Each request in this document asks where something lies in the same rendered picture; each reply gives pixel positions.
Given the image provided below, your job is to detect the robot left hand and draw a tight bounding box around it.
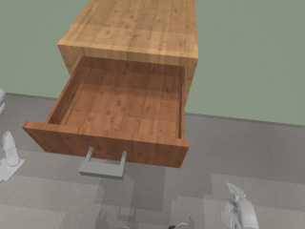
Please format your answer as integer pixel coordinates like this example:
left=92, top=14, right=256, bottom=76
left=0, top=89, right=25, bottom=183

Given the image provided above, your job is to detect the drawer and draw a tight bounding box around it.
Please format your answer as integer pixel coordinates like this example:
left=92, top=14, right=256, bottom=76
left=22, top=55, right=190, bottom=169

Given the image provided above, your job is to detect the robot right hand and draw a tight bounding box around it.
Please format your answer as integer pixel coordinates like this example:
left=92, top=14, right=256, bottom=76
left=221, top=182, right=259, bottom=229

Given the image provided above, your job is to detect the cabinet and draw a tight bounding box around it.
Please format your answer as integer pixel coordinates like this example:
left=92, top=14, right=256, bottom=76
left=56, top=0, right=199, bottom=106

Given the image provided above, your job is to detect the handle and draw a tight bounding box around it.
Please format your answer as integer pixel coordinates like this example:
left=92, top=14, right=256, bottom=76
left=78, top=147, right=127, bottom=180

